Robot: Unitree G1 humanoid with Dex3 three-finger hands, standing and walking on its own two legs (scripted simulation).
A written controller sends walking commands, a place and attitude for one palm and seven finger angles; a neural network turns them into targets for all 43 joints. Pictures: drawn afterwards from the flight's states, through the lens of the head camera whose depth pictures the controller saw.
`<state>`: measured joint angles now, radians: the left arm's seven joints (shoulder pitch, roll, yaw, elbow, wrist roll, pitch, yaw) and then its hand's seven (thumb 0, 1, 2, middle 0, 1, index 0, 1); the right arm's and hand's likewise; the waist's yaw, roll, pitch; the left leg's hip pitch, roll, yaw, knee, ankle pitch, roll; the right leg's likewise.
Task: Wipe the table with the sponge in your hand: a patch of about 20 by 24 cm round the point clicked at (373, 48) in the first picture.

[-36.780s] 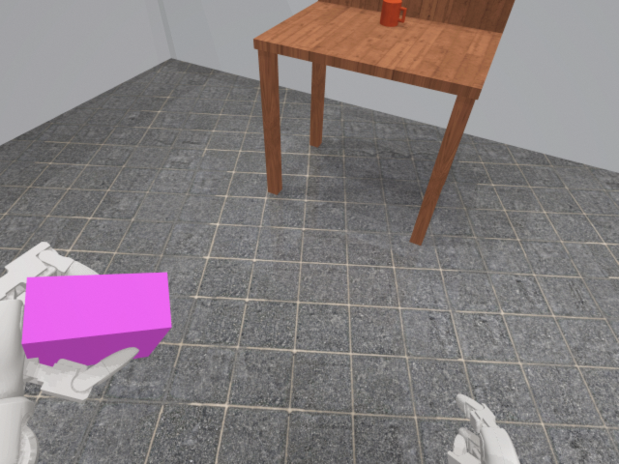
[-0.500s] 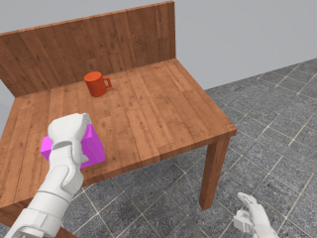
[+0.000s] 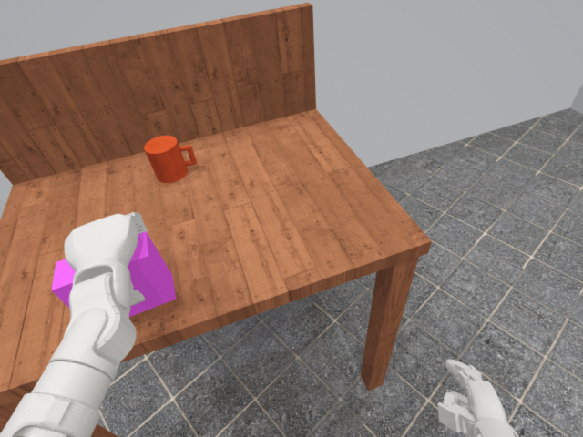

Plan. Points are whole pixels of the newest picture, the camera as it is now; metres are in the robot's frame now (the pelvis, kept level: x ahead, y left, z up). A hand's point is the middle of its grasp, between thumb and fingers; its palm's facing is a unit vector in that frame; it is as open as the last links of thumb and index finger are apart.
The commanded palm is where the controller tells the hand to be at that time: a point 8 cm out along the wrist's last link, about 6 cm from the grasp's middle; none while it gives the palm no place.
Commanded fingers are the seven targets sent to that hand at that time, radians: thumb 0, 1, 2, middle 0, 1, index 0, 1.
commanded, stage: move the sponge above the wiping area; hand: left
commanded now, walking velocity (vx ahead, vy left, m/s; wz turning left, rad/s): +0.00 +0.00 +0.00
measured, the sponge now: (124, 288) +0.30 +0.30 +0.05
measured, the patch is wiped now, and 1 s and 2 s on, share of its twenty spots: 0.00 0.00 0.00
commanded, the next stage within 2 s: lower the sponge onto the table in 0.82 s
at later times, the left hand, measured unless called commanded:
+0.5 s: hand (126, 257) +0.32 +0.28 +0.10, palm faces +0.01 -0.06 -1.00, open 9.7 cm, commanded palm +0.29 +0.27 +0.17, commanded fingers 0.00 0.10 1.30 -1.20 -1.60 -1.20 -1.60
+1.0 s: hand (122, 260) +0.31 +0.28 +0.11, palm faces +0.02 -0.06 -1.00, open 9.7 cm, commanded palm +0.28 +0.27 +0.17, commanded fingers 0.00 0.10 1.30 -1.20 -1.60 -1.20 -1.60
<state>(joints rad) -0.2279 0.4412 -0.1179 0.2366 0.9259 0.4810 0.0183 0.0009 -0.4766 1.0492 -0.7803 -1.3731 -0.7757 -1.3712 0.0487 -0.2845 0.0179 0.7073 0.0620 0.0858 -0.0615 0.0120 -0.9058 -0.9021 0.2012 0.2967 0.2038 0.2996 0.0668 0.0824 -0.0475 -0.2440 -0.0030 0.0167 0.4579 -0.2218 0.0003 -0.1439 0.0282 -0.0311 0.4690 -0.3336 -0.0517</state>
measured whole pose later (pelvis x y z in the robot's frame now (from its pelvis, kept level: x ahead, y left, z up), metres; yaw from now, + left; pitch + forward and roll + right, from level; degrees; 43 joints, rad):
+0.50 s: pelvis -0.01 +0.01 +0.00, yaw +0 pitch +0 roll +1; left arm -0.33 0.41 -0.16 0.31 0.94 0.52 0.01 0.00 -0.48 1.05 -0.78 -1.37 -0.78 -1.37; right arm 0.04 -0.26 0.05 0.71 0.07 0.10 -0.05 0.01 -0.90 -0.90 0.20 0.30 0.21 0.30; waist 0.07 0.09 -0.05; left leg -0.25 -0.01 0.02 0.44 -0.20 0.01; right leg -0.15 0.02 -0.03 0.46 -0.32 -0.04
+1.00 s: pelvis -0.01 +0.00 +0.00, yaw +1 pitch -1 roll +1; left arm -0.31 0.43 -0.17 0.25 0.93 0.51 -0.01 0.00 -0.48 1.05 -0.78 -1.37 -0.78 -1.37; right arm 0.02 -0.27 0.04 0.70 0.07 0.09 -0.06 0.01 -0.91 -0.90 0.20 0.30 0.20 0.30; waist 0.08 0.10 -0.04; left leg -0.24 -0.01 0.00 0.45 -0.20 0.00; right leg -0.14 0.02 -0.05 0.46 -0.31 -0.05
